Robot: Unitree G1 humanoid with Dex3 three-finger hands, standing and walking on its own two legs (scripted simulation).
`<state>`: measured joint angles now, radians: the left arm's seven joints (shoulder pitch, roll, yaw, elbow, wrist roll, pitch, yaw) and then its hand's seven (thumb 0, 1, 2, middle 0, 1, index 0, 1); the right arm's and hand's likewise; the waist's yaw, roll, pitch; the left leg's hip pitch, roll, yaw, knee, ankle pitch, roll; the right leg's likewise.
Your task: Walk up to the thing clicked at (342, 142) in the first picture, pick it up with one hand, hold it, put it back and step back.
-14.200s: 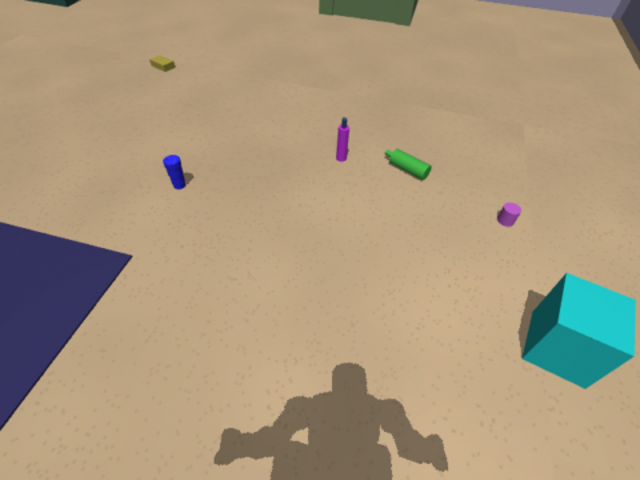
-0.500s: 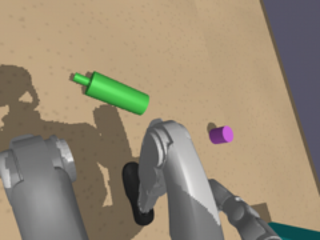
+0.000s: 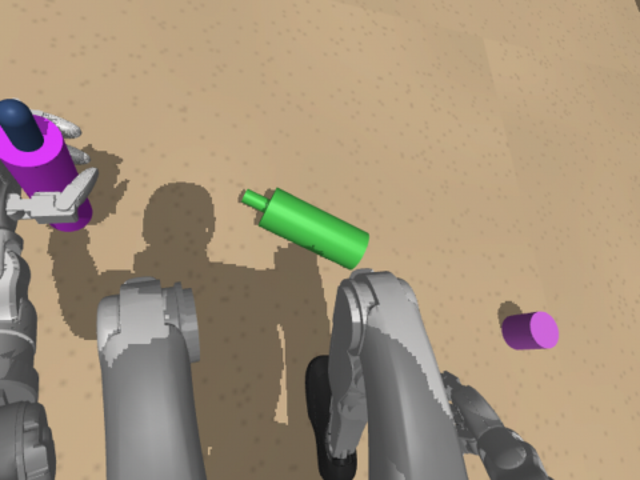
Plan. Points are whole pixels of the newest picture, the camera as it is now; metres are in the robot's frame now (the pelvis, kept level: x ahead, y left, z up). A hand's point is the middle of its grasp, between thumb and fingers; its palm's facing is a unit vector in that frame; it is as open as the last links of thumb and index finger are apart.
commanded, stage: settle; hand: left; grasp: from the side
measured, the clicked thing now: (46, 173) +0.43 +0.29 -0.05
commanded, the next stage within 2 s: lift in 1.02 s
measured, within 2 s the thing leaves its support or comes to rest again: neither
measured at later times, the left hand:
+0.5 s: hand (53, 142) +0.43 +0.27 +0.02, palm faces +0.17 -0.98 -0.04, open 7.3 cm
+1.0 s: hand (46, 124) +0.43 +0.26 +0.05, palm faces +0.19 -0.98 -0.04, open 7.3 cm
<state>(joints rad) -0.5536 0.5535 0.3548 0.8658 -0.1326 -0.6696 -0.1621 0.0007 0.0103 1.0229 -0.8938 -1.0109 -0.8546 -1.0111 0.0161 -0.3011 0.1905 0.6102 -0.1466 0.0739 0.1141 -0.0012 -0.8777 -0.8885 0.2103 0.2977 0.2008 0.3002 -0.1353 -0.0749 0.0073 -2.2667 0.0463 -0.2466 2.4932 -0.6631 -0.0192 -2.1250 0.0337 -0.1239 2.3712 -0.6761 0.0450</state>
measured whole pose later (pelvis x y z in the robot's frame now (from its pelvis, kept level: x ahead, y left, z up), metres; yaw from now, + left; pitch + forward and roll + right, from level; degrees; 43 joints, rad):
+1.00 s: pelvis +0.01 -0.01 +0.06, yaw +6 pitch +30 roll -5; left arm -0.62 0.42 0.41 0.86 -0.13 -0.54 -0.26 0.00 -0.02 1.07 -0.92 -1.01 -0.88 -1.00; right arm 0.10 -0.27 0.04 0.66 -0.07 0.03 0.05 0.00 -0.89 -0.89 0.21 0.30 0.20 0.30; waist -0.10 -0.01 -0.12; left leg -2.14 0.06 -0.13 2.26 -0.66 -0.03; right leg -2.07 0.00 -0.05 2.23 -0.69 0.02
